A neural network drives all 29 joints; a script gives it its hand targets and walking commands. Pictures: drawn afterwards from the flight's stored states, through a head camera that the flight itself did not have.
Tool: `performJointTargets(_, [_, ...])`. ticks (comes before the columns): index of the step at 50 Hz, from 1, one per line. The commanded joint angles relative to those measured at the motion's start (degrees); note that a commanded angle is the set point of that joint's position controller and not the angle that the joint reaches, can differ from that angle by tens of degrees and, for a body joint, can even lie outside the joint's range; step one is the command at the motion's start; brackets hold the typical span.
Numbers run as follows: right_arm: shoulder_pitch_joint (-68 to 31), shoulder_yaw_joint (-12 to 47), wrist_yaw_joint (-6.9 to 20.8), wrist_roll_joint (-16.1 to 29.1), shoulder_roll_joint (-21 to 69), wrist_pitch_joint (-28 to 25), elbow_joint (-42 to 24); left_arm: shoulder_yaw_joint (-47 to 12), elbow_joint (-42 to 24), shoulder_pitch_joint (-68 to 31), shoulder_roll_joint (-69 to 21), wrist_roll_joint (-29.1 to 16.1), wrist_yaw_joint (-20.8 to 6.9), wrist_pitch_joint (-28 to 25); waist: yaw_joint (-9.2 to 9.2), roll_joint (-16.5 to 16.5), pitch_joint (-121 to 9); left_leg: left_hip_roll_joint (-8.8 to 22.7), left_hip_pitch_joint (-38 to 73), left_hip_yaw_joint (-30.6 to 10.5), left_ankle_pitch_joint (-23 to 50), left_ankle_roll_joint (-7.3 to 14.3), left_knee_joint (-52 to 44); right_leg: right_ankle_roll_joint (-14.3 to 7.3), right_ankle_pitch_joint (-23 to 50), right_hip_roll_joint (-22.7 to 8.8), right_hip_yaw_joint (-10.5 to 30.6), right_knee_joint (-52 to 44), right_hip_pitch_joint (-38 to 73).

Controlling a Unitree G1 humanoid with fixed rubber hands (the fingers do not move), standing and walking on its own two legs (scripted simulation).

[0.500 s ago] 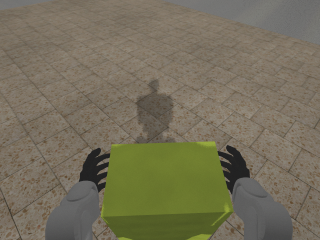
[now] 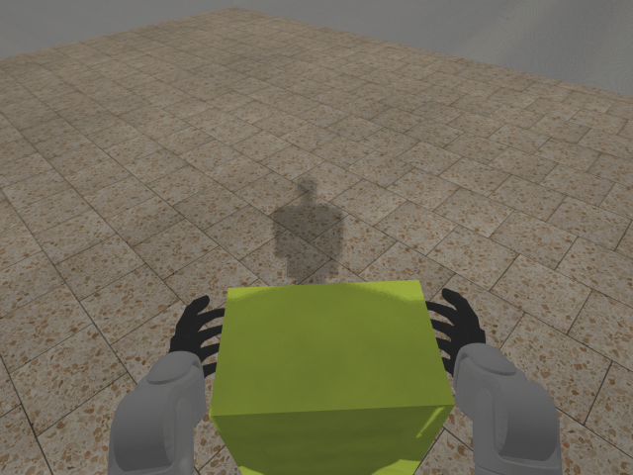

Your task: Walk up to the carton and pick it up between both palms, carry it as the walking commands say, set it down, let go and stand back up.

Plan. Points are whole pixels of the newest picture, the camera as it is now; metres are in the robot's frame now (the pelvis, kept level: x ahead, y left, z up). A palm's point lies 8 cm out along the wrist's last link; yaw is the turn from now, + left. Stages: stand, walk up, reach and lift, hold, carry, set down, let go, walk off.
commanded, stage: carry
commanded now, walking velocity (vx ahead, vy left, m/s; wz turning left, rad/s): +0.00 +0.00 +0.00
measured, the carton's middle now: (327, 390) +0.24 +0.00 +0.00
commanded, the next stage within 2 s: none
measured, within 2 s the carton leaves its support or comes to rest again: neither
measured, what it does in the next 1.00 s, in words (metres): stands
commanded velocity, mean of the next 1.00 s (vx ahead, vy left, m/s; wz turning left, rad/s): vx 0.00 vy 0.00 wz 0.00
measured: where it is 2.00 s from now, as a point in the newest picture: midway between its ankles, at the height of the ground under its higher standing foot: outside the picture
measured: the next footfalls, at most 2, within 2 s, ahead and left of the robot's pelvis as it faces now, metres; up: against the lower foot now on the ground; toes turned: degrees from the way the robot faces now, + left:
none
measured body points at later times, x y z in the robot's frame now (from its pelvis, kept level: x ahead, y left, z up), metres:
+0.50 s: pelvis +0.01 -0.02 +0.00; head -0.01 -0.03 +0.45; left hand +0.27 +0.14 +0.06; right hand +0.28 -0.18 +0.06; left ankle +0.08 +0.11 -0.73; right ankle +0.05 -0.12 -0.73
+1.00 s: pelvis +0.02 -0.03 +0.00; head +0.00 -0.04 +0.45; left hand +0.29 +0.13 +0.04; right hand +0.29 -0.19 +0.04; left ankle +0.08 +0.11 -0.73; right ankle +0.05 -0.12 -0.73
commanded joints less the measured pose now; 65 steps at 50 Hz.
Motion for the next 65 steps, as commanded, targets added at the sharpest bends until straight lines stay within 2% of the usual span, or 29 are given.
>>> performJointTargets(1, [-22.3,32.2,7.2,13.5,40.0,-3.1,-1.8,-32.5,-1.7,-22.2,-39.8,-14.0,-8.0,-2.3,-0.11,-2.7,-4.7,5.1,0.8,-7.1,-13.2,0.5,-6.0,1.1,-16.7,-3.9,6.8,-9.2,-0.8])
performJointTargets(10, [-24.0,29.1,8.0,10.8,38.7,-10.7,6.3,-28.5,6.7,-23.6,-38.1,-10.3,-8.8,-9.9,-0.43,-3.2,-6.5,4.4,1.9,-6.0,-8.8,0.7,-2.8,0.2,-16.7,-4.5,7.4,-10.2,-1.8])
performJointTargets(13, [-24.1,30.4,8.0,11.5,39.9,-12.7,4.9,-29.7,5.0,-23.8,-39.3,-10.9,-8.8,-11.9,-0.49,-2.9,-7.7,4.6,2.2,-6.1,-7.0,0.9,-2.4,-0.1,-15.0,-4.3,7.2,-9.7,-1.4])
performJointTargets(18, [-20.7,31.8,7.0,12.1,38.3,-11.8,1.6,-31.7,1.0,-20.7,-38.5,-11.8,-7.9,-10.9,-0.58,-2.0,-9.8,5.1,3.0,-6.1,-2.6,1.1,-2.2,-0.6,-8.8,-3.6,6.4,-7.8,0.6])
performJointTargets(22, [-19.8,30.2,6.7,10.7,35.2,-11.9,3.6,-30.4,3.2,-20.2,-36.0,-10.5,-7.7,-10.9,-0.61,-1.6,-9.8,5.6,2.8,-6.4,-0.9,1.0,-2.4,-1.1,-5.8,-3.2,6.2,-6.6,1.5])
performJointTargets(27, [-21.5,27.3,7.3,8.5,33.5,-15.7,9.1,-27.1,9.7,-22.2,-34.2,-8.2,-8.3,-14.3,-0.63,-1.4,-8.8,5.8,1.9,-7.0,-2.1,0.8,-2.7,-1.3,-7.2,-3.0,6.3,-6.4,1.3])
performJointTargets(34, [-19.9,27.8,7.1,9.0,33.6,-18.5,8.1,-27.2,9.0,-20.5,-33.8,-8.9,-8.2,-17.0,-0.67,-1.4,-9.4,5.9,2.0,-6.9,-1.5,0.8,-2.3,-1.2,-6.7,-2.8,6.1,-6.3,2.1])
performJointTargets(46, [-19.1,27.1,7.4,7.9,31.3,-21.5,10.1,-26.2,11.6,-19.9,-31.1,-7.8,-8.5,-19.9,-0.71,-1.5,-9.2,5.9,1.9,-6.8,-0.6,0.5,-1.8,-1.5,-5.9,-3.0,6.1,-6.6,2.7])
performJointTargets(65, [-19.5,27.3,8.2,7.5,31.8,-23.7,12.6,-26.0,14.3,-20.8,-31.3,-7.5,-9.5,-22.2,-0.75,-1.6,-9.4,5.9,2.1,-6.5,0.8,0.0,-1.0,-2.0,-3.6,-3.2,6.0,-7.0,4.1])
